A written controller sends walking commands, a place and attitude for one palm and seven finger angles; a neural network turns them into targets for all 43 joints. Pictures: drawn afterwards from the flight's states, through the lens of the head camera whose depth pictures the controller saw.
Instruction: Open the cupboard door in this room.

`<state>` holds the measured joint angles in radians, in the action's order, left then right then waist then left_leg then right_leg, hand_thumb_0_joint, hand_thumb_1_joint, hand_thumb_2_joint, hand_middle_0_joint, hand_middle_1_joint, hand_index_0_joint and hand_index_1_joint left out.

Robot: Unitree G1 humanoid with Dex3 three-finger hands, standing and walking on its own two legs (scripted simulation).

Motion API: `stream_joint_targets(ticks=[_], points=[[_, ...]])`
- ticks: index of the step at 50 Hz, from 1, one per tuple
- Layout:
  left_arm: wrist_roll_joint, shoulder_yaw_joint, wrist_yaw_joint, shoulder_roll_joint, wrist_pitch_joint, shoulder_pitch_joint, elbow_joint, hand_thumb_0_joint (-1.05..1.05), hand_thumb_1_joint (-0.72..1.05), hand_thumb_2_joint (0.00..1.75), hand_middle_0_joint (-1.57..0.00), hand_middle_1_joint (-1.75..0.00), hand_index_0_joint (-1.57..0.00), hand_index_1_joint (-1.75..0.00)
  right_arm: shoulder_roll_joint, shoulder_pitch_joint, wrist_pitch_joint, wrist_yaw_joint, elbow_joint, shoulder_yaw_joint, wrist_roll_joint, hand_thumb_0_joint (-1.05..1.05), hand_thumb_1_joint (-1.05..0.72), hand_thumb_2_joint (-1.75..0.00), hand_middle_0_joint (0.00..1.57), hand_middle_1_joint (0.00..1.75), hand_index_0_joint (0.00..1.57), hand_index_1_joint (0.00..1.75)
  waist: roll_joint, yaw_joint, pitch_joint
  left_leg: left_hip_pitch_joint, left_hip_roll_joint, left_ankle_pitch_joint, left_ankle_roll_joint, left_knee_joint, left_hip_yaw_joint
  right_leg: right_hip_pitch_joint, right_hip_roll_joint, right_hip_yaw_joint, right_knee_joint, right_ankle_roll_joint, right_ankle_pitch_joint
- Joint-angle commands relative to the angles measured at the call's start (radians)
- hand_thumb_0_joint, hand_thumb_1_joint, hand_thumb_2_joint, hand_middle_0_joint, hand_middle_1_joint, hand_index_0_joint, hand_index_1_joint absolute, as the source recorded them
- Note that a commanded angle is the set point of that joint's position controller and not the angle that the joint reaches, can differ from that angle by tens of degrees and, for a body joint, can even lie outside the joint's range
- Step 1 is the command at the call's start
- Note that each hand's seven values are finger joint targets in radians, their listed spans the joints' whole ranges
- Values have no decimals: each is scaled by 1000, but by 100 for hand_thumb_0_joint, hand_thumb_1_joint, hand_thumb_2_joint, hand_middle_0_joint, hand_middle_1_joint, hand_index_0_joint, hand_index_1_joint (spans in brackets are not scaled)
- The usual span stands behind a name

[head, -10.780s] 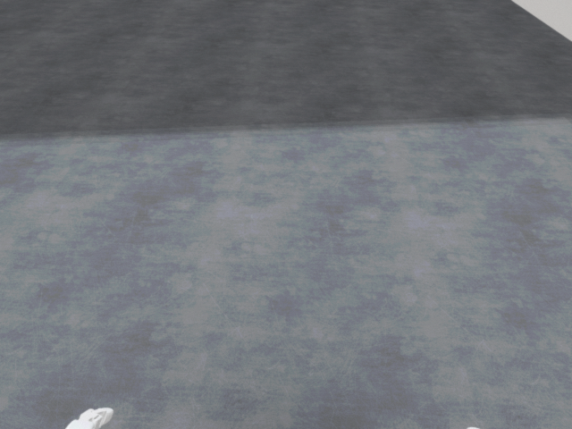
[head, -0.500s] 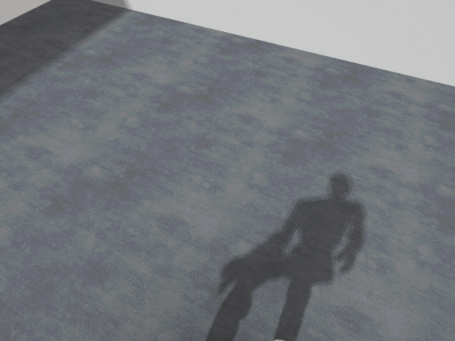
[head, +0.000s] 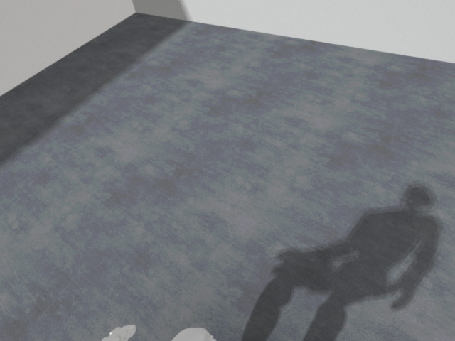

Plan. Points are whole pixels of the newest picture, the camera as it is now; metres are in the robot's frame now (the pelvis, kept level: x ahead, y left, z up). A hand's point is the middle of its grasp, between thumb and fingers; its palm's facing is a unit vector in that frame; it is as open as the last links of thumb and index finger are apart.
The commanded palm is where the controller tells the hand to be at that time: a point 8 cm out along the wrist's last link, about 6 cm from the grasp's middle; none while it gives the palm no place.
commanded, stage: turn or walk to find it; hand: left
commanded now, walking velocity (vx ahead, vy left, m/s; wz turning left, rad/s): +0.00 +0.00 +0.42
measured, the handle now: out of the picture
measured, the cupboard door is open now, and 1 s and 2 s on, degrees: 0 0 0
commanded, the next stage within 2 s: none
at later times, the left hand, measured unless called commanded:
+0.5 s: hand out of the picture -0.05 +0.26 -0.18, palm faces +0.27 -0.93 -0.25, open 7.4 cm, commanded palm none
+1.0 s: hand out of the picture -0.03 +0.19 -0.14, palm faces +0.42 -0.86 -0.27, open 7.4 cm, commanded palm none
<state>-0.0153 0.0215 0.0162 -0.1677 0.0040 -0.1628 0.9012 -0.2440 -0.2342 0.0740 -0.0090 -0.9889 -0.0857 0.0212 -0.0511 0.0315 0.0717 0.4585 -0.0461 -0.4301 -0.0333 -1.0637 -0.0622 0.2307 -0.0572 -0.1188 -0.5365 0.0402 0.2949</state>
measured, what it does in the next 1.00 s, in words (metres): steps on the spot, turning left: left foot, then right foot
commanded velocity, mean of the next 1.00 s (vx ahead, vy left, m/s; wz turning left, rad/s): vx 0.00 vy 0.00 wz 0.42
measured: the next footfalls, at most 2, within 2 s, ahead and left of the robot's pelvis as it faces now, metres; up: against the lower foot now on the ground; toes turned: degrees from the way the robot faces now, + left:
left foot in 0.38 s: -0.01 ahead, +0.15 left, +0.00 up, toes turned +15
right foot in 0.78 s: +0.06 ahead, -0.08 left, +0.00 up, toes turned +14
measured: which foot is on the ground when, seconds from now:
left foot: up 0.00-0.36, down 0.38-0.78, up 0.80-1.00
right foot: down 0.00-0.36, up 0.38-0.76, down 0.78-1.00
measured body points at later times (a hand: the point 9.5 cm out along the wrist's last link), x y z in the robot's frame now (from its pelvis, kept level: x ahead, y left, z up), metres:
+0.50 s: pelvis -0.02 +0.04 +0.00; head +0.01 +0.07 +0.44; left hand -0.06 +0.31 -0.16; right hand +0.14 -0.18 -0.14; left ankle -0.05 +0.14 -0.74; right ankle -0.01 -0.10 -0.68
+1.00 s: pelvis -0.02 -0.02 +0.00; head +0.02 -0.04 +0.45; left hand -0.05 +0.23 -0.12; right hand +0.12 -0.24 -0.16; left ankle -0.12 +0.11 -0.64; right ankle +0.02 -0.09 -0.74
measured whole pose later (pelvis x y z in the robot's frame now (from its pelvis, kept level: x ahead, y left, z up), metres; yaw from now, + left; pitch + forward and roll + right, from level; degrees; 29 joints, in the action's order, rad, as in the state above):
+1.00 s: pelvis -0.02 -0.02 +0.00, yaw +26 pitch -1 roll +3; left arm -0.02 0.02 0.02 -0.16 0.01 -0.20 0.92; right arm -0.25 -0.23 0.08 -0.02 -1.00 -0.09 0.02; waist -0.04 0.02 0.07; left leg 0.47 0.01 -0.38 -0.06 -1.15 -0.03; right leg 0.22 -0.09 -0.18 -0.51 0.04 0.27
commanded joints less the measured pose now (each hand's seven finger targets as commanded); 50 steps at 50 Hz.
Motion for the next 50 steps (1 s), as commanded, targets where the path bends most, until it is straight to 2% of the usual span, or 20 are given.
stream_joint_targets(ticks=[1,12,14,16,17,18,19,21,23,25,31,35,37,38,39,40,41,42,44,50], points=[[0,50,19,-173,-21,-4,-55,0,90,90,-20,-30,-20,-30,-69,-20,-13,-9,52,-18,2,0,-90,-90,20,30,20,30,207,-14,-30,85,66,94,-27,-168,2,-39,-242,145,253,55,-217],[-17,73,17,-243,-10,-140,23,0,90,90,-20,-30,-20,-30,-38,112,-30,-3,75,16,-12,0,-90,-90,20,30,20,30,250,-85,-80,-33,80,-49,-29,247,112,-164,-309,93,156,111,-488],[-15,78,16,-255,-6,-125,27,0,90,90,-20,-30,-20,-30,-42,86,-38,0,74,19,-16,0,-90,-90,20,30,20,30,253,-71,-110,-99,72,-17,-19,358,136,-165,-314,75,115,101,-502],[-8,80,15,-249,0,-97,33,0,90,90,-20,-30,-20,-30,-51,33,-47,1,63,18,-13,0,-90,-90,20,30,20,30,215,-31,-117,-234,77,141,-7,551,152,-88,-293,19,39,44,-406],[1,76,12,-227,8,-101,28,0,90,90,-20,-30,-20,-30,-89,-1,-57,-1,56,10,-10,0,-90,-90,20,30,20,30,108,-8,-136,-360,112,267,12,678,107,10,-255,-24,-75,-10,-304],[8,69,6,-165,16,-125,0,0,90,90,-20,-30,-20,-30,-192,-19,-66,2,65,-12,-1,0,-90,-90,20,30,20,30,-174,-2,-143,-480,345,508,105,731,-202,248,-122,-79,-272,-89,66],[-1,48,5,-136,22,-70,-34,0,90,90,-20,-30,-20,-30,-248,-63,-56,7,60,-24,-2,0,-90,-90,20,30,20,30,-244,26,-124,-432,470,701,208,750,-289,313,-70,-23,-426,-107,359],[0,52,9,-146,35,1,-26,0,90,90,-20,-30,-20,-30,-210,-27,-59,27,53,-15,1,0,-90,-90,20,30,20,30,-201,20,-97,-358,405,635,217,741,-245,338,-73,82,-563,-109,275],[0,57,-2,-157,31,-29,3,0,90,90,-20,-30,-20,-30,-160,66,-63,29,79,3,1,0,-90,-90,20,30,20,30,-126,-23,-57,-324,318,644,193,729,-139,315,-67,88,-582,-115,162],[1,54,-5,-155,28,-49,14,0,90,90,-20,-30,-20,-30,-155,63,-70,28,84,4,-3,0,-90,-90,20,30,20,30,-100,-27,-86,-362,284,725,184,714,-100,298,-55,83,-556,-123,131],[5,46,0,-142,26,5,-25,0,90,90,-20,-30,-20,-30,-161,25,-62,23,82,-10,1,0,-90,-90,20,30,20,30,-103,0,-88,-367,289,695,207,699,-164,246,-26,82,-374,-129,169],[10,45,2,-132,15,-38,-29,0,90,90,-20,-30,-20,-30,-166,56,-53,19,98,-19,5,0,-90,-90,20,30,20,30,-130,-21,-104,-297,257,684,187,657,-201,103,17,55,-150,-115,113],[9,51,4,-147,2,-109,-13,0,90,90,-20,-30,-20,-30,-152,75,-51,17,106,-21,-2,0,-90,-90,20,30,20,30,-96,-60,-122,-209,213,574,140,586,-193,-59,15,46,73,-110,-67],[2,58,8,-188,-9,-146,-7,0,90,90,-20,-30,-20,-30,-117,67,-54,13,112,-18,-9,0,-90,-90,20,30,20,30,13,-74,-141,-117,153,416,88,503,-148,-182,-63,114,180,-92,-153],[-14,76,18,-280,-19,-163,-6,0,90,90,-20,-30,-20,-30,-47,45,-57,6,133,-5,-15,0,-90,-90,20,30,20,30,291,-76,-145,78,12,62,15,302,4,-292,-315,362,219,-2,-293],[-4,80,17,-299,-19,-154,-20,0,90,90,-20,-30,-20,-30,-80,58,-41,12,137,-13,-5,0,-90,-90,20,30,20,30,353,-90,-129,72,8,-172,6,107,-15,-150,-434,436,258,96,-315],[-3,81,23,-268,-12,-107,-33,0,90,90,-20,-30,-20,-30,-97,78,-27,10,131,-22,-3,0,-90,-90,20,30,20,30,309,-79,-73,65,32,-138,14,-37,-47,-46,-413,412,282,125,-204],[-3,73,21,-241,-10,-53,-45,0,90,90,-20,-30,-20,-30,-88,77,-22,5,112,-23,-2,0,-90,-90,20,30,20,30,215,-52,-15,82,46,-75,12,-124,-42,3,-359,352,281,116,-146],[-3,58,18,-194,-15,12,-64,0,90,90,-20,-30,-20,-30,-70,13,-16,-7,74,-18,3,0,-90,-90,20,30,20,30,174,-12,-18,74,63,36,-6,-172,-10,4,-276,190,251,71,-164],[-8,59,20,-203,-17,-66,-32,0,90,90,-20,-30,-20,-30,-63,37,-12,-10,64,-10,1,0,-90,-90,20,30,20,30,206,-47,-36,63,85,40,-37,-51,44,-75,-284,118,252,76,-191]])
